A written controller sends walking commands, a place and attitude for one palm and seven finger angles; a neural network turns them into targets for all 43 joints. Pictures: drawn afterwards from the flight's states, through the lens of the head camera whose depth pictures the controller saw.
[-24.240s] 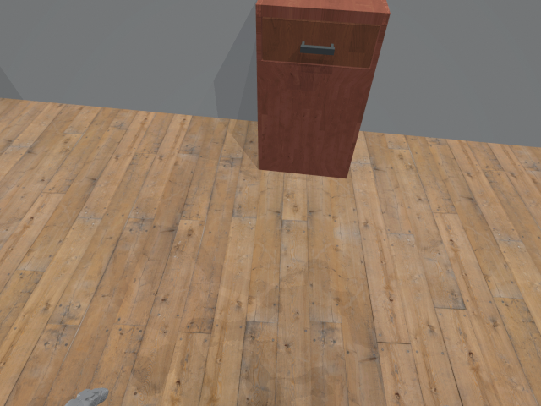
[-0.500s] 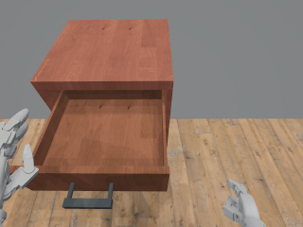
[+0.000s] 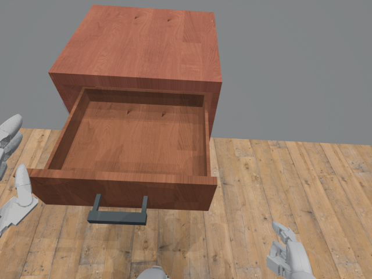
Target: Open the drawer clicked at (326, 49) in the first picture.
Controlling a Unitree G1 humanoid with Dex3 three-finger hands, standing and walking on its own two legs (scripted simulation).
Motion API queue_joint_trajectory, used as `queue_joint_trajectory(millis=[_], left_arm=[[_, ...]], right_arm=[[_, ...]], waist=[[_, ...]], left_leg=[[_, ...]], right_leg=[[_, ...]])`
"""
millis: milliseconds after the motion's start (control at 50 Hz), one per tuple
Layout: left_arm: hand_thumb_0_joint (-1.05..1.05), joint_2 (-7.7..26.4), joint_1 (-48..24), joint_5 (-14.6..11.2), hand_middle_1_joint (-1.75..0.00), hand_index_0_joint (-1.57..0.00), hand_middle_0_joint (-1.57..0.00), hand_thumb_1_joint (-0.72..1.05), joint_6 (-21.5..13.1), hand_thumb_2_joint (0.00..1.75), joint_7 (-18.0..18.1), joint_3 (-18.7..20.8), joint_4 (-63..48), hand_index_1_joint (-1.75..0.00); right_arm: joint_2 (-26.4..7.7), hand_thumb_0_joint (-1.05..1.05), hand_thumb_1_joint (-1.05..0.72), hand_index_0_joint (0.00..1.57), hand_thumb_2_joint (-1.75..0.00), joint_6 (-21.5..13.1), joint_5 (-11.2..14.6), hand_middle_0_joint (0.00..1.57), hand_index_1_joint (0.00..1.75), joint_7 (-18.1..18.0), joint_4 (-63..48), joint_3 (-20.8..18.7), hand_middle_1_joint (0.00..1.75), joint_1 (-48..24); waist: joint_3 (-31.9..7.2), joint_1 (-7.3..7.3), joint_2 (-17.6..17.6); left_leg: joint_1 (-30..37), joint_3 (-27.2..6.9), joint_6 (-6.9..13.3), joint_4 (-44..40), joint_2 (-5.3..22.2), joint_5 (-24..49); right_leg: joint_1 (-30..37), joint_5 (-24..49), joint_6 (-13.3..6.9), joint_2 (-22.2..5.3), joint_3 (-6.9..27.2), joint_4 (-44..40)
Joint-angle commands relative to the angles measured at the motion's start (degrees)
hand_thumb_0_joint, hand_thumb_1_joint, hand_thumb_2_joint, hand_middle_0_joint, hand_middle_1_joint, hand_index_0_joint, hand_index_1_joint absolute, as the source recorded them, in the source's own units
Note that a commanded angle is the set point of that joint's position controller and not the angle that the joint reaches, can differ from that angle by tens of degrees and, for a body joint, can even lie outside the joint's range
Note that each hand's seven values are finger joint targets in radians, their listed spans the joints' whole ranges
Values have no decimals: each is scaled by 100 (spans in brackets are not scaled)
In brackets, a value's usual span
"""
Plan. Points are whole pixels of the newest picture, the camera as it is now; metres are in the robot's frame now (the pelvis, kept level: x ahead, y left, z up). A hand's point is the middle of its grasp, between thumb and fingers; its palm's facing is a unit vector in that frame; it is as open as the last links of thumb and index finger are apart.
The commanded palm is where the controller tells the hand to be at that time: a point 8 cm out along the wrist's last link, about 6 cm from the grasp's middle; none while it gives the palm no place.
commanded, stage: step back with the hand held close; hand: left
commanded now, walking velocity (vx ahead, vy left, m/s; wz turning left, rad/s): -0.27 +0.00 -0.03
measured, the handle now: (120, 208) +0.27 +0.18 -0.06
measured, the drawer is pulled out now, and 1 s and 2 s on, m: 0.30 0.30 0.30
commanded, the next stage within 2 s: stop stepping back and stand still in 0.66 s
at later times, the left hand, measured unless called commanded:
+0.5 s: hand (35, 247) +0.14 +0.20 +0.17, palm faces +0.20 -0.85 -0.49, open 7.4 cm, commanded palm +0.08 +0.26 +0.19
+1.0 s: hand out of the picture -0.02 +0.18 +0.17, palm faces +0.28 -0.83 -0.48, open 7.4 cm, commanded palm -0.08 +0.23 +0.19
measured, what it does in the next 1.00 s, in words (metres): walks backwards: right foot, then left foot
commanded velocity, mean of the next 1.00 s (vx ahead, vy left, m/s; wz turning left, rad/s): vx -0.20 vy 0.03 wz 0.00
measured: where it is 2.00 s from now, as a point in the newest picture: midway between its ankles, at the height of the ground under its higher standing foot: outside the picture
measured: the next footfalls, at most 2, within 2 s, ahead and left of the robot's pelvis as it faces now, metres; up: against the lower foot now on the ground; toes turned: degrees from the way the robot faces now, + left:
right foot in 0.30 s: -0.06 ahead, -0.12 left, +0.00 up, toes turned -3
left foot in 0.54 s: -0.01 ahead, +0.08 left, +0.00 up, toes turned -2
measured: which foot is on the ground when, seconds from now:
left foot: down 0.00-0.38, up 0.40-0.52, down 0.54-0.90, up 0.92-1.00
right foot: down 0.00-0.10, up 0.12-0.28, down 0.30-0.58, up 0.60-0.86, down 0.88-1.00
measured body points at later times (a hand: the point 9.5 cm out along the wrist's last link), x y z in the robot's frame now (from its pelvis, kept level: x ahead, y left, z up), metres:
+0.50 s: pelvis -0.06 -0.01 +0.00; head -0.02 +0.01 +0.45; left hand +0.12 +0.25 +0.20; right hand +0.11 -0.25 -0.07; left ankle -0.02 +0.09 -0.70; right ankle -0.10 -0.12 -0.72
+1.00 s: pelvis -0.21 -0.05 +0.01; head -0.20 -0.04 +0.46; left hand -0.04 +0.22 +0.20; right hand -0.06 -0.28 -0.08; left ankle -0.17 +0.07 -0.66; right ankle -0.23 -0.15 -0.72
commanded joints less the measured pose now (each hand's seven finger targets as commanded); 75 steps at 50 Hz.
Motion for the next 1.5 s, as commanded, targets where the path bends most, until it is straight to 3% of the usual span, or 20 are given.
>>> queue_joint_trajectory(millis=[0,100,280,340,400,460,500,560,680,820,860,900,960,1060,1160,1240,1300,1340,1420,1480], left_arm=[[0,911,-234,2,-30,-20,-20,90,-336,90,223,718,-1093,-30],[0,977,-148,111,-30,-20,-20,90,-426,90,172,981,-1165,-30],[0,956,57,-75,-30,-20,-20,90,-616,90,-94,865,-1360,-30],[0,1124,290,-112,-30,-20,-20,90,-600,90,-169,1004,-1227,-30],[0,1127,236,-125,-30,-20,-20,90,-593,90,-64,993,-838,-30],[0,958,99,26,-30,-20,-20,90,-417,90,52,954,-559,-30],[0,951,23,35,-30,-20,-20,90,-346,90,84,861,-593,-30],[0,911,107,14,-30,-20,-20,90,-351,90,48,701,-1055,-30],[0,757,303,-13,-30,-20,-20,90,-287,90,77,593,-1777,-30],[0,949,662,-167,-30,-20,-20,90,-144,90,86,953,-1163,-30],[0,1118,503,-122,-30,-20,-20,90,-157,90,61,995,-1197,-30],[0,755,180,-67,-30,-20,-20,90,6,90,57,616,-694,-30],[0,774,-85,71,-30,-20,-20,90,-125,90,114,631,-468,-30],[0,823,-185,297,-30,-20,-20,90,-386,90,297,547,-666,-30],[0,977,116,239,-30,-20,-20,90,-515,90,271,727,-1172,-30],[0,812,231,165,-30,-20,-20,90,-459,90,223,702,-608,-30],[0,732,123,115,-30,-20,-20,90,-401,90,190,612,-185,-30],[0,683,-67,100,-30,-20,-20,90,-400,90,189,579,-155,-30],[0,648,-429,207,-30,-20,-20,90,-363,90,283,326,-482,-30],[0,744,-657,233,-30,-20,-20,90,-417,90,357,415,-1111,-30]], right_arm=[[-713,0,-90,20,-90,-282,-57,20,30,-125,-703,-371,30,-479],[-780,0,-90,20,-90,-399,-115,20,30,-121,-883,-371,30,-560],[-865,0,-90,20,-90,-644,-158,20,30,113,-571,-317,30,-550],[-810,0,-90,20,-90,-537,-3,20,30,128,-658,-423,30,-543],[-638,0,-90,20,-90,-311,101,20,30,11,-692,-451,30,-810],[-373,0,-90,20,-90,-114,-53,20,30,-117,-647,-202,30,-912],[-519,0,-90,20,-90,23,-41,20,30,-204,-627,-248,30,-805],[-550,0,-90,20,-90,-89,-90,20,30,-7,-755,-451,30,-598],[-729,0,-90,20,-90,-462,-182,20,30,172,-591,-467,30,-435],[-813,0,-90,20,-90,-400,-87,20,30,100,-835,-336,30,-485],[-692,0,-90,20,-90,-269,-34,20,30,69,-897,-362,30,-365],[-778,0,-90,20,-90,-201,59,20,30,44,-829,-511,30,-204],[-641,0,-90,20,-90,-159,-59,20,30,1,-679,-389,30,-460],[-647,0,-90,20,-90,-545,-111,20,30,-50,-531,-340,30,-299],[-685,0,-90,20,-90,-669,-126,20,30,17,-639,-390,30,10],[-811,0,-90,20,-90,-659,-15,20,30,74,-544,-398,30,-75],[-780,0,-90,20,-90,-483,21,20,30,48,-626,-531,30,3],[-751,0,-90,20,-90,-380,-50,20,30,108,-533,-468,30,-87],[-623,0,-90,20,-90,-384,-115,20,30,-1,-544,-287,30,-207],[-792,0,-90,20,-90,-496,-166,20,30,-27,-687,-294,30,-244]], waist=[[-667,-163,-187],[-694,-47,1532],[-1472,72,1118],[-1958,51,-88],[-1064,-93,-960],[-582,-198,-738],[-784,-226,-453],[-1558,-41,1283],[-1525,-5,1102],[-879,-61,1209],[-821,-129,-224],[-497,-205,-1924],[-147,-366,-671],[-288,-144,-640],[-593,-157,1684],[-304,-89,325],[-123,-168,-1439],[-120,-227,-986],[-126,-243,-598],[-179,-107,1299]], left_leg=[[1311,-209,-38,-3,219,-519],[-1036,-1888,619,-2723,1623,-2055],[1451,-858,493,-1205,1320,2100],[1959,-95,75,-130,688,1973],[962,187,-221,1940,-88,-761],[-105,-52,-203,475,96,-1143],[606,143,-81,-1328,277,1587],[2336,-1034,499,-1260,1776,5628],[2040,-633,652,-1486,1620,4039],[179,-206,139,-1791,768,-1794],[676,630,-200,382,-70,-1623],[168,38,-247,3382,-263,-966],[40,-25,-117,2972,202,-758],[1315,759,229,-1275,60,-676],[1859,-1053,743,-2078,1403,458],[521,-138,484,-1182,898,-167],[52,571,66,975,-5,-1382],[-37,326,49,1580,145,-1105],[1732,641,168,-886,145,-622],[1490,-1436,755,-2475,1528,-1627]], right_leg=[[-885,-187,-377,-1114,895,-1091],[1199,-972,138,103,312,1475],[716,3,138,18,240,-666],[671,1728,35,-448,435,-1069],[-361,2237,-727,-2012,1531,-1403],[871,4316,-667,-1706,1051,-641],[1181,4422,-85,-978,538,94],[-180,-878,118,-222,383,1093],[-363,-1125,219,-73,294,1874],[1366,-582,37,57,-294,-712],[734,-90,-341,-910,370,-1866],[-678,-1332,-1040,-2393,2531,-2331],[-562,-717,-749,-1983,1268,-1850],[551,-421,-471,-1558,959,-1440],[-149,-1245,100,-336,-192,897],[1288,-117,75,-307,-40,-629],[612,-2664,-692,-1761,2545,-2211],[545,-1710,-1041,-1990,2562,-2021],[-359,-1868,-546,-1297,1075,-1540],[-284,-1049,50,-97,-44,783]])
